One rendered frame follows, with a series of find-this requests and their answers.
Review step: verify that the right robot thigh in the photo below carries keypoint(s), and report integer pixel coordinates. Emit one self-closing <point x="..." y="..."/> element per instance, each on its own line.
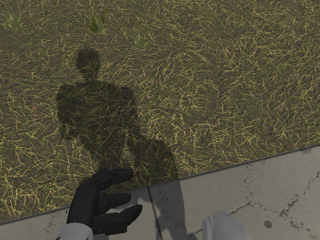
<point x="223" y="227"/>

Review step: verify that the robot left hand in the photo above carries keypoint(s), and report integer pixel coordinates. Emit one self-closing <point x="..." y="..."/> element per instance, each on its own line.
<point x="88" y="206"/>

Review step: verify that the left robot forearm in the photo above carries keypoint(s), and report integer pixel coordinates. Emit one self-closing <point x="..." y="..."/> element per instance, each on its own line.
<point x="75" y="231"/>

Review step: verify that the right robot shin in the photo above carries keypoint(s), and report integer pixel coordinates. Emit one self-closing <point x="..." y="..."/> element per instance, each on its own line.
<point x="220" y="212"/>

